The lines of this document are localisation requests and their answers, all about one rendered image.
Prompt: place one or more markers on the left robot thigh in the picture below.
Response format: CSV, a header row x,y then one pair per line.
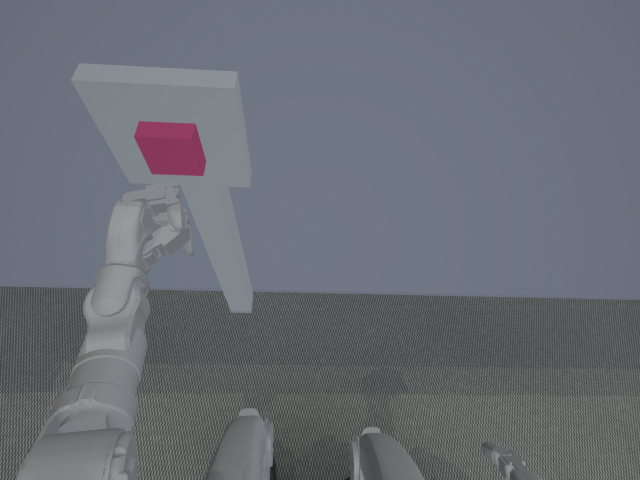
x,y
245,449

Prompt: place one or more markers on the robot left upper arm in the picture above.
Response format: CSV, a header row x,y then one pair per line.
x,y
103,454

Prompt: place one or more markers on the right robot thigh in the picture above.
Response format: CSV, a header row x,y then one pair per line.
x,y
378,456

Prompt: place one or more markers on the button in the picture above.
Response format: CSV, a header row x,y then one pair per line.
x,y
171,148

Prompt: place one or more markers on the left robot forearm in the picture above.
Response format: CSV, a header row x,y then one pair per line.
x,y
101,392

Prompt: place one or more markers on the right robot hand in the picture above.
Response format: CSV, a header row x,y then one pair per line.
x,y
510,464

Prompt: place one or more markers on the panel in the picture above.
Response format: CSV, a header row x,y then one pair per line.
x,y
118,97

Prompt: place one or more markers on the robot thigh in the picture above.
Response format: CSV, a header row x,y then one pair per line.
x,y
245,449
378,456

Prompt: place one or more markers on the left robot hand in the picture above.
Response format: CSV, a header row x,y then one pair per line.
x,y
131,226

